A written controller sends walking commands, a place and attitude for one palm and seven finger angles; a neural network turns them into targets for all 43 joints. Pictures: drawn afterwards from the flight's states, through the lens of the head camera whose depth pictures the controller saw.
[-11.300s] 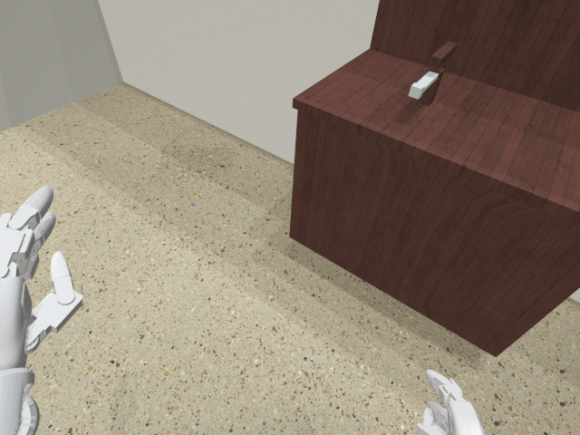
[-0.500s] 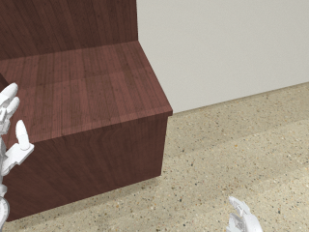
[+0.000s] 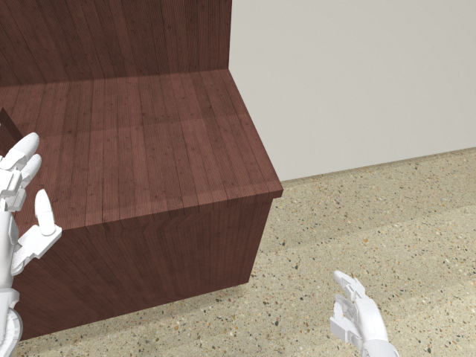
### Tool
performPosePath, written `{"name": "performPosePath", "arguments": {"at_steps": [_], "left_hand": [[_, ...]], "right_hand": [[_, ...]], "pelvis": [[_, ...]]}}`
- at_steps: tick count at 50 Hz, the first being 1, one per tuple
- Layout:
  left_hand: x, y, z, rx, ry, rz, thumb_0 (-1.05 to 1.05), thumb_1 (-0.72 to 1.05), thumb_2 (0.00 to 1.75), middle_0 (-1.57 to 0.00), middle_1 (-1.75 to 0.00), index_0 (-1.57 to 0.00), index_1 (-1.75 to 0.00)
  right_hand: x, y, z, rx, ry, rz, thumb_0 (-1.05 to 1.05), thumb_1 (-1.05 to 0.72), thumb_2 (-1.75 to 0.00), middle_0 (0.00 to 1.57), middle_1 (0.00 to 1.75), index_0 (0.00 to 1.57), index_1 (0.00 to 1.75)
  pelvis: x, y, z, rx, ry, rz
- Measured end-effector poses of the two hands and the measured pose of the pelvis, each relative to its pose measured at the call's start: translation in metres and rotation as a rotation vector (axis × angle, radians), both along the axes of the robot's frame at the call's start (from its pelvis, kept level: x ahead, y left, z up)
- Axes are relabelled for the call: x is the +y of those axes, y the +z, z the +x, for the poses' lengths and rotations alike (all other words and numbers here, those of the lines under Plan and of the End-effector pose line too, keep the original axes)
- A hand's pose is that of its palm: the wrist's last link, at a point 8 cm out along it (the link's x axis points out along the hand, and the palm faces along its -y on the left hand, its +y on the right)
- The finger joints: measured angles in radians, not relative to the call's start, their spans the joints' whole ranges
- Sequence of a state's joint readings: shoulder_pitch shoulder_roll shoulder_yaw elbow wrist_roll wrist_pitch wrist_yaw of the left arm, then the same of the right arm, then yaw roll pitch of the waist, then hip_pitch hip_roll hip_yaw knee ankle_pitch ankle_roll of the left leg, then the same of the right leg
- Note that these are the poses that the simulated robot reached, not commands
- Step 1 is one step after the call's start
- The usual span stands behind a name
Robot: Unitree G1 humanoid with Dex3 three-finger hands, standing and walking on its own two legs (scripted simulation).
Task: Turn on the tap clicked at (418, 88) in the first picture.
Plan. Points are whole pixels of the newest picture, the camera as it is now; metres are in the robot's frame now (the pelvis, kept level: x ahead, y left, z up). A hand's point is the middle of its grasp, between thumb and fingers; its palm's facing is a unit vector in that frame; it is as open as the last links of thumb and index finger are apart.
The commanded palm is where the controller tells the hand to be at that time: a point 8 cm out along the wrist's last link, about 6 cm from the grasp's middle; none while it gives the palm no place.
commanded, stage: come to a stop and stand still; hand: left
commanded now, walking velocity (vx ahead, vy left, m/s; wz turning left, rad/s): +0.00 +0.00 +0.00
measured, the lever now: out of the picture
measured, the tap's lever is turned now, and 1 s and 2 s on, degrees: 0 0 0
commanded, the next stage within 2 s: look again from close up in 0.10 s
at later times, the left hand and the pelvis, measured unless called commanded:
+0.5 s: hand (43, 256) +0.19 +0.25 +0.15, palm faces +0.41 -0.85 -0.34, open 7.4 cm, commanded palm +0.13 +0.28 +0.18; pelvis -0.02 -0.01 +0.00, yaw +1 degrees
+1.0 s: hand (28, 245) +0.20 +0.26 +0.16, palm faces +0.41 -0.83 -0.37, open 7.4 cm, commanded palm +0.14 +0.30 +0.18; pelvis -0.01 +0.01 -0.01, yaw +1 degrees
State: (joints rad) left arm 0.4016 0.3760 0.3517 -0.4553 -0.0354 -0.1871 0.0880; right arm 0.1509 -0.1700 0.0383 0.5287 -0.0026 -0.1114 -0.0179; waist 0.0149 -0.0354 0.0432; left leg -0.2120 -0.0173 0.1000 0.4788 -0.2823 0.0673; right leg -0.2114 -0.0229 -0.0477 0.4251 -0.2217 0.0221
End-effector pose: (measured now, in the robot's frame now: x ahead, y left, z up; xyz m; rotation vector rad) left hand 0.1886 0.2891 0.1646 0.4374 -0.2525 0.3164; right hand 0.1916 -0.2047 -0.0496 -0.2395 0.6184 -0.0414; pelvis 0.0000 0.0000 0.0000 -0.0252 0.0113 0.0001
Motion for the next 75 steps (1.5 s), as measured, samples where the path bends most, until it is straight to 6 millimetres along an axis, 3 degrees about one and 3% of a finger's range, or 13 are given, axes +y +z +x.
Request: {"name": "performPosePath", "arguments": {"at_steps": [6, 15, 28, 42, 54, 64, 71, 75], "left_hand": [[0.004, 0.005, -0.012, -0.015, 0.033, -0.002, 0.01, 0.89, 0.90, -0.22, -0.30, -0.21, -0.30], [0.001, 0.005, -0.028, -0.025, 0.064, -0.038, 0.01, 0.89, 0.90, -0.21, -0.30, -0.20, -0.30], [-0.004, 0.002, -0.037, 0.004, 0.063, -0.038, 0.01, 0.89, 0.90, -0.21, -0.30, -0.20, -0.30], [0.001, 0.003, -0.038, 0.001, 0.056, -0.012, 0.01, 0.89, 0.90, -0.21, -0.30, -0.21, -0.30], [0.017, 0.007, -0.023, -0.054, 0.048, 0.024, 0.01, 0.89, 0.90, -0.21, -0.30, -0.21, -0.30], [0.025, 0.007, -0.012, -0.047, 0.034, 0.042, 0.01, 0.89, 0.90, -0.21, -0.30, -0.21, -0.30], [0.036, 0.005, -0.015, -0.101, 0.020, 0.055, 0.01, 0.89, 0.90, -0.22, -0.30, -0.21, -0.30], [0.043, 0.001, -0.006, -0.091, 0.016, 0.055, 0.01, 0.89, 0.90, -0.21, -0.30, -0.21, -0.30]], "right_hand": [[-0.005, -0.003, -0.008, 0.037, -0.001, -0.023, 0.01, -0.90, -0.90, 0.20, 0.30, 0.21, 0.30], [-0.016, -0.011, -0.036, 0.077, -0.036, -0.031, 0.01, -0.90, -0.90, 0.20, 0.30, 0.21, 0.30], [-0.026, -0.015, -0.063, 0.105, -0.072, -0.034, 0.01, -0.90, -0.90, 0.20, 0.30, 0.21, 0.30], [-0.025, -0.016, -0.047, 0.078, -0.061, -0.045, 0.01, -0.90, -0.90, 0.20, 0.30, 0.21, 0.30], [-0.005, -0.026, -0.031, 0.065, -0.056, -0.013, 0.01, -0.90, -0.90, 0.20, 0.30, 0.21, 0.30], [0.010, -0.039, -0.032, 0.102, -0.060, 0.013, 0.01, -0.90, -0.90, 0.20, 0.30, 0.21, 0.30], [0.011, -0.045, -0.035, 0.152, -0.069, -0.018, 0.01, -0.90, -0.90, 0.20, 0.30, 0.21, 0.30], [0.015, -0.048, -0.039, 0.131, -0.129, -0.006, 0.01, -0.90, -0.90, 0.20, 0.30, 0.21, 0.30]], "pelvis": [[-0.001, 0.000, -0.002, -0.009, 0.008, -0.003], [-0.003, 0.002, -0.014, -0.026, 0.010, -0.001], [-0.006, 0.004, -0.025, -0.025, 0.011, 0.000], [0.003, -0.001, -0.020, -0.019, 0.018, -0.007], [0.019, -0.011, -0.008, -0.028, 0.018, 0.003], [0.031, -0.015, -0.001, -0.038, 0.010, 0.002], [0.042, -0.025, -0.001, -0.022, 0.001, -0.001], [0.051, -0.026, 0.000, -0.046, -0.022, 0.030]]}}
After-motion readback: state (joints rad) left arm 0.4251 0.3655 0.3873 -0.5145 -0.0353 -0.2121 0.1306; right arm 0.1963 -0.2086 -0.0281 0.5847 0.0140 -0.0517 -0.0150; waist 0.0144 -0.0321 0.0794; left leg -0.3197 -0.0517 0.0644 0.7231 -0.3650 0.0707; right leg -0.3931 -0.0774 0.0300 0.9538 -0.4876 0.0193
